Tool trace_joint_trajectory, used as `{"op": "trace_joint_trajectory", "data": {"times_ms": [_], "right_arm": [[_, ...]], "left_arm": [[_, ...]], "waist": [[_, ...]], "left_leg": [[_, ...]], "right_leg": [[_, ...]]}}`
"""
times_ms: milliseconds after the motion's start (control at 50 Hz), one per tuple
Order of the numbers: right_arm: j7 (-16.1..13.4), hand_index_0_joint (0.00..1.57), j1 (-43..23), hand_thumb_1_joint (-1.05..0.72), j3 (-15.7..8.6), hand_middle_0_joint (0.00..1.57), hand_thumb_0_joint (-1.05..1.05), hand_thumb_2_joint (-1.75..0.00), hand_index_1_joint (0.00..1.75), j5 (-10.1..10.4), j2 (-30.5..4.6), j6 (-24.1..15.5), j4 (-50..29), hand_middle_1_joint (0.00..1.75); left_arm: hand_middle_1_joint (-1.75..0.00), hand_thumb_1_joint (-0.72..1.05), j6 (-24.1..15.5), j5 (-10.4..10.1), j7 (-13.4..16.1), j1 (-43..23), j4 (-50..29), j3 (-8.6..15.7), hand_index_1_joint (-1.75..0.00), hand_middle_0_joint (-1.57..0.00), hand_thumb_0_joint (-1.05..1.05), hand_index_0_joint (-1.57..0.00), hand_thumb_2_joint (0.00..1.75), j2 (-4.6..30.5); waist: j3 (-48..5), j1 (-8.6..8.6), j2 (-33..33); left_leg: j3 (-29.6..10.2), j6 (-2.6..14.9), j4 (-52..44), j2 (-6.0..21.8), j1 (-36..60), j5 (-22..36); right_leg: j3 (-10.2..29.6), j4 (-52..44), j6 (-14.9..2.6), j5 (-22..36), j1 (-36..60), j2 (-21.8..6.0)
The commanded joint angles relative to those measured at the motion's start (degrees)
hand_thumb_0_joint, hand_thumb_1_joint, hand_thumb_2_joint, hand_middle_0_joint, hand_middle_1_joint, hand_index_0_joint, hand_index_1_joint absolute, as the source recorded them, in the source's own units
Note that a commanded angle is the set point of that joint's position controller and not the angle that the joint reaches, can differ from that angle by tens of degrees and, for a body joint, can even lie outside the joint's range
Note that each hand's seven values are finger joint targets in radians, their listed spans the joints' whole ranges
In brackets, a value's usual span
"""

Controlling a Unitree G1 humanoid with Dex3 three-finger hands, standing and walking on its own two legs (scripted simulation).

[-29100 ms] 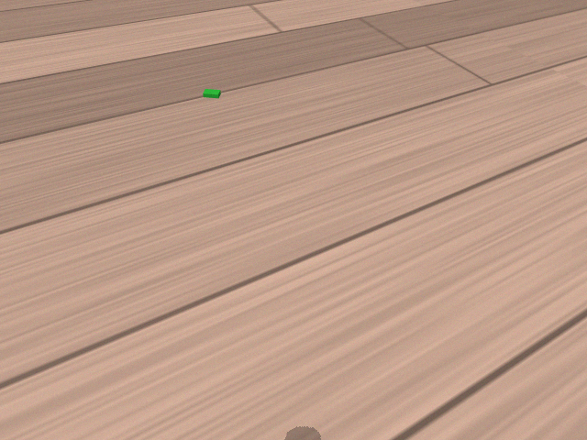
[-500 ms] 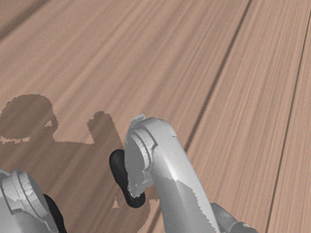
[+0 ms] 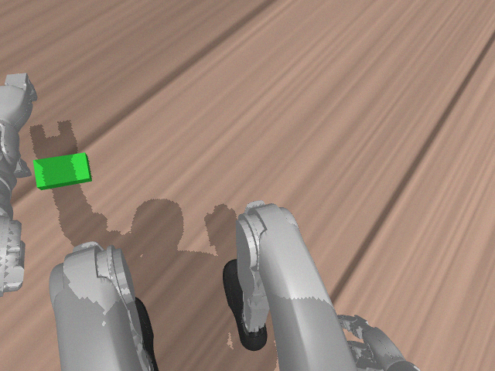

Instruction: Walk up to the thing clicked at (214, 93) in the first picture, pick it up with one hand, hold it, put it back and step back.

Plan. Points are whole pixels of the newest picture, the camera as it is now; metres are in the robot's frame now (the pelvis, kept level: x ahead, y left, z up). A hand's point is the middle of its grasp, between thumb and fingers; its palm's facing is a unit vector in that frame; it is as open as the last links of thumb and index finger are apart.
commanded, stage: withdraw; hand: left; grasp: from above
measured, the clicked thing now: (63, 171) +0.52 +0.24 -0.34
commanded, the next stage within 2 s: home in 0.26 s
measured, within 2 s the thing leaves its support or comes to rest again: neither
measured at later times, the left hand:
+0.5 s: hand (23, 145) +0.52 +0.26 -0.17, palm faces -0.41 -0.06 -0.91, open 13.5 cm
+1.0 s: hand out of the picture +0.35 +0.24 +0.02, palm faces -0.25 -0.70 -0.67, open 7.8 cm
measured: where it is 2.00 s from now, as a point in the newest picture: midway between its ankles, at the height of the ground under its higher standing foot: (198, 342)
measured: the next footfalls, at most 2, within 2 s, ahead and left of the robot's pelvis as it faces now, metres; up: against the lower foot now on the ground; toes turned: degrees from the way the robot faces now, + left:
none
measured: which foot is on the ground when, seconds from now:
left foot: down 0.00-1.00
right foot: down 0.00-1.00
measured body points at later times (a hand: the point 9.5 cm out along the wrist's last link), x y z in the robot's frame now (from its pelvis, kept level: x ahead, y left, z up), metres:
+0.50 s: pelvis +0.01 +0.00 -0.02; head +0.25 +0.06 +0.35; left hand +0.53 +0.26 -0.12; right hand +0.01 -0.25 -0.12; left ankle +0.08 +0.12 -0.32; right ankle +0.11 -0.12 -0.32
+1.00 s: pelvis +0.01 +0.00 +0.14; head +0.17 +0.04 +0.56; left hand +0.36 +0.27 +0.06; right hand +0.18 -0.26 +0.03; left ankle +0.08 +0.12 -0.32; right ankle +0.11 -0.12 -0.32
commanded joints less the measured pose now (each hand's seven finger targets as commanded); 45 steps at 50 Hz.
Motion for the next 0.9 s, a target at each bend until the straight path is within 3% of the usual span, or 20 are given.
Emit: {"op": "trace_joint_trajectory", "data": {"times_ms": [0, 80, 140, 200, 240, 280, 300, 320, 340, 360, 420, 440, 500, 600, 620, 660, 700, 760, 820, 880], "right_arm": [[-3.39, 0.2, 11.87, -0.89, -2.94, 0.2, 0.0, -0.9, 0.3, -0.44, -12.95, 0.83, -0.15, 0.3], [-4.32, 0.2, 11.37, -0.89, -1.47, 0.2, 0.0, -0.9, 0.3, -1.04, -13.44, 0.04, -0.24, 0.3], [-4.43, 0.2, 12.2, -0.89, -1.05, 0.2, 0.0, -0.9, 0.3, -1.62, -13.89, -0.78, -0.44, 0.3], [-4.34, 0.2, 13.38, -0.9, -1.5, 0.2, 0.0, -0.9, 0.3, -2.21, -13.97, -1.26, -0.6, 0.3], [-4.36, 0.2, 14.03, -0.9, -2.18, 0.2, 0.0, -0.9, 0.3, -2.17, -14.15, -1.45, -0.61, 0.3], [-4.21, 0.2, 14.58, -0.9, -3.06, 0.2, 0.0, -0.9, 0.3, -1.96, -14.28, -1.6, 0.07, 0.3], [-3.99, 0.2, 14.96, -0.9, -3.27, 0.2, 0.0, -0.9, 0.3, -1.96, -13.83, -1.58, 0.06, 0.3], [-3.77, 0.2, 15.61, -0.9, -3.48, 0.2, 0.0, -0.9, 0.3, -2.08, -13.97, -1.67, 0.97, 0.3], [-3.73, 0.2, 15.78, -0.9, -3.77, 0.2, 0.0, -0.9, 0.3, -1.95, -13.63, -1.35, 1.47, 0.3], [-3.71, 0.2, 16.4, -0.89, -3.99, 0.2, 0.0, -0.89, 0.3, -1.63, -13.78, -1.26, 1.71, 0.3], [-3.28, 0.2, 17.37, -0.89, -4.65, 0.2, 0.0, -0.9, 0.3, -1.21, -13.42, -1.0, 2.02, 0.3], [-3.16, 0.2, 17.71, -0.89, -4.93, 0.2, 0.0, -0.9, 0.3, -0.79, -13.39, -0.83, 1.93, 0.3], [-2.7, 0.2, 17.4, -0.89, -5.71, 0.2, 0.0, -0.9, 0.3, 0.22, -12.42, -0.35, 1.44, 0.3], [-2.54, 0.2, 15.62, -0.9, -8.92, 0.2, 0.0, -0.9, 0.3, 2.82, -11.57, 0.85, -0.81, 0.3], [-2.42, 0.2, 14.78, -0.9, -9.19, 0.2, 0.0, -0.9, 0.3, 3.25, -10.95, 1.14, -1.19, 0.3], [-2.97, 0.2, 13.24, -0.9, -10.14, 0.2, 0.0, -0.9, 0.3, 4.21, -11.12, 1.64, -1.86, 0.3], [-3.59, 0.2, 11.32, -0.9, -10.72, 0.2, 0.0, -0.9, 0.3, 4.9, -9.94, 1.86, -3.06, 0.3], [-4.71, 0.2, 9.36, -0.9, -11.48, 0.2, 0.0, -0.9, 0.3, 5.9, -9.27, 1.94, -4.99, 0.3], [-6.14, 0.2, 6.54, -0.9, -11.61, 0.2, 0.0, -0.9, 0.3, 6.55, -8.37, 1.38, -6.2, 0.3], [-7.74, 0.2, 5.0, -0.9, -11.09, 0.2, 0.0, -0.9, 0.3, 7.2, -7.56, 0.16, -6.59, 0.3]], "left_arm": [[-1.01, -0.47, -2.61, 1.62, 2.72, -19.4, -2.24, 1.55, -1.01, -0.09, 0.0, -0.1, 0.99, 11.84], [-0.99, -0.46, -4.47, 3.44, 6.14, -21.3, 1.24, 1.84, -0.98, -0.1, 0.0, -0.11, 0.97, 13.03], [-0.96, -0.43, -5.55, 5.58, 8.97, -24.44, -0.06, 4.48, -0.95, -0.13, 0.0, -0.14, 0.94, 18.47], [-0.94, -0.44, -5.77, 6.07, 11.76, -25.12, -3.83, 6.4, -0.93, -0.14, 0.0, -0.15, 0.93, 19.24], [-0.94, -0.45, -5.18, 5.85, 12.97, -26.0, -8.67, 7.17, -0.93, -0.13, 0.0, -0.14, 0.93, 19.47], [-0.94, -0.46, -3.87, 4.96, 13.2, -24.6, -9.16, 6.69, -0.93, -0.13, 0.0, -0.14, 0.94, 17.05], [-0.94, -0.45, -3.34, 4.22, 13.11, -24.06, -9.73, 6.29, -0.92, -0.13, 0.0, -0.14, 0.93, 16.11], [-0.93, -0.45, -2.67, 3.49, 12.75, -22.81, -6.08, 5.27, -0.92, -0.12, 0.0, -0.13, 0.93, 13.77], [-0.94, -0.45, -2.3, 2.8, 12.55, -22.01, -7.41, 5.18, -0.93, -0.12, 0.0, -0.13, 0.93, 13.96], [-0.86, -0.45, -1.81, 2.16, 12.34, -21.9, -8.46, 5.31, -0.85, -0.2, 0.0, -0.19, 0.85, 13.58], [-0.65, -0.28, -0.26, 0.61, 10.7, -19.14, -10.65, 5.1, -0.67, -0.21, 0.0, -0.19, 0.85, 12.44], [-0.64, -0.22, 0.22, -0.46, 10.41, -17.86, -11.46, 6.27, -0.66, -0.21, 0.0, -0.19, 0.85, 13.48], [-0.57, -0.01, 1.35, -3.65, 8.77, -13.39, -13.92, 6.99, -0.59, -0.21, 0.0, -0.19, 0.86, 11.69], [-0.4, 0.27, 3.74, -11.36, 5.56, -4.99, -26.34, 9.69, -0.41, -0.19, 0.0, -0.18, 0.79, 9.25], [-0.39, 0.35, 4.45, -13.52, 4.36, -1.36, -26.87, 8.43, -0.39, -0.19, 0.0, -0.18, 0.8, 6.03], [-0.3, 0.51, 5.4, -17.4, 2.51, 2.33, -31.54, 9.55, -0.3, -0.18, 0.0, -0.18, 0.77, 5.31], [-0.28, 0.67, 6.29, -21.94, -0.18, 8.28, -35.28, 6.87, -0.28, -0.18, 0.0, -0.18, 0.81, -0.01], [-0.3, 0.9, 7.42, -28.37, -3.12, 15.32, -44.33, 6.83, -0.3, -0.2, 0.0, -0.2, 0.9, -2.2], [-0.3, 0.9, 8.55, -33.41, -4.81, 18.79, -52.68, 4.87, -0.3, -0.2, 0.0, -0.2, 0.9, -5.88], [-0.3, 0.9, 9.35, -37.69, -4.78, 24.07, -56.88, 4.61, -0.3, -0.2, 0.0, -0.2, 0.9, -8.14]], "waist": [[-27.03, -3.2, 9.28], [-27.19, -4.6, 10.5], [-31.84, -3.57, 15.81], [-37.71, -3.14, 20.93], [-42.16, -2.61, 24.13], [-41.33, -2.55, 25.85], [-42.62, -3.08, 25.93], [-39.91, -4.04, 22.98], [-40.25, -2.93, 22.42], [-40.77, -2.73, 22.36], [-44.79, -1.55, 21.62], [-45.85, -0.66, 21.1], [-45.88, 0.93, 18.81], [-50.15, 6.04, 18.2], [-49.21, 5.96, 16.41], [-46.39, 6.56, 13.28], [-43.81, 6.63, 10.92], [-42.24, 7.73, 7.79], [-40.59, 7.73, 7.12], [-38.21, 8.14, 6.95]], "left_leg": [[3.73, 0.69, -13.43, -2.54, 15.42, 2.44], [2.92, 0.85, -12.6, -2.46, 15.65, 1.17], [3.18, 0.47, -11.74, -2.27, 19.19, 4.12], [3.37, -0.08, -11.1, -1.93, 24.27, 7.7], [3.53, -0.3, -11.79, -1.91, 26.69, 9.01], [3.51, -0.63, -12.57, -1.79, 28.66, 9.29], [3.6, -0.61, -12.32, -1.64, 29.06, 10.03], [3.46, -0.31, -11.82, -1.65, 27.12, 8.93], [3.57, -0.16, -12.31, -1.62, 25.65, 8.61], [3.61, -0.11, -12.57, -1.81, 25.7, 9.03], [3.85, -0.11, -12.58, -1.79, 28.45, 12.83], [4.15, 0.06, -12.71, -1.91, 28.32, 14.28], [4.96, 0.52, -14.33, -2.07, 26.76, 13.81], [5.53, 0.67, -20.27, -2.45, 31.59, 12.43], [5.38, 0.68, -21.75, -2.29, 32.25, 11.75], [3.69, 0.89, -24.28, -2.35, 32.1, 9.0], [3.25, 0.93, -27.12, -2.15, 33.83, 7.34], [2.88, 1.13, -31.3, -2.03, 35.4, 4.35], [2.34, 0.82, -34.93, -1.75, 40.12, 3.7], [2.35, 0.54, -38.63, -1.57, 44.53, 4.68]], "right_leg": [[-0.51, -14.57, -3.35, 0.7, 19.22, 3.74], [-1.55, -12.63, -3.06, 0.81, 16.1, 3.45], [-1.93, -10.52, -3.06, 3.43, 16.75, 3.19], [-2.67, -8.94, -3.19, 7.41, 17.29, 3.09], [-3.4, -8.21, -3.2, 9.45, 17.12, 2.85], [-3.86, -7.93, -3.45, 9.99, 14.59, 2.45], [-3.9, -7.98, -3.36, 10.83, 15.74, 2.76], [-4.18, -8.2, -3.23, 10.22, 14.7, 2.73], [-3.84, -8.79, -3.33, 9.62, 15.79, 3.2], [-4.03, -8.95, -3.2, 10.25, 16.1, 2.89], [-3.97, -9.0, -3.06, 13.3, 19.41, 2.96], [-3.62, -9.42, -2.88, 14.69, 21.28, 2.93], [-2.6, -11.39, -2.68, 14.62, 24.33, 2.93], [-0.69, -16.3, -3.0, 12.52, 28.27, 2.42], [-0.65, -17.44, -2.96, 11.91, 29.54, 2.57], [-0.64, -19.15, -2.96, 9.77, 28.12, 2.3], [-0.15, -22.31, -2.75, 8.43, 29.79, 2.38], [0.76, -27.23, -2.28, 6.38, 34.6, 1.98], [1.19, -30.88, -2.23, 6.19, 36.67, 1.8], [1.62, -34.44, -2.24, 7.01, 39.43, 1.53]]}}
